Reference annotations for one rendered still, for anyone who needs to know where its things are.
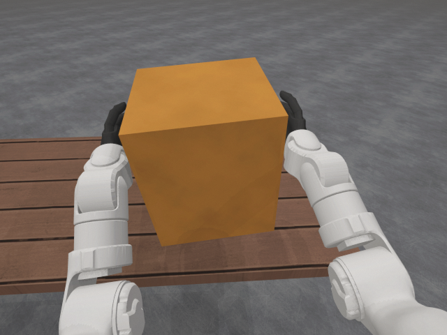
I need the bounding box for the robot left hand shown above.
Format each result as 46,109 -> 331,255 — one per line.
101,102 -> 126,146

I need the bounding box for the robot left upper arm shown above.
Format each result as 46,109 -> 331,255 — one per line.
60,280 -> 145,335

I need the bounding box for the table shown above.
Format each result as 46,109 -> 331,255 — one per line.
0,136 -> 360,295

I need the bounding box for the carton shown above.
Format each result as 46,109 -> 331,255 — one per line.
118,57 -> 288,246

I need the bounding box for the robot right upper arm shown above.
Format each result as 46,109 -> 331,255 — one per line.
328,246 -> 447,335

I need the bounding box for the robot right hand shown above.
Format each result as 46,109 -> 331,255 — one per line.
279,91 -> 306,143

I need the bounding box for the left robot forearm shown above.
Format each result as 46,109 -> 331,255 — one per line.
59,144 -> 133,335

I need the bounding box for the right robot forearm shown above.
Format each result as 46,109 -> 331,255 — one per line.
284,129 -> 415,298

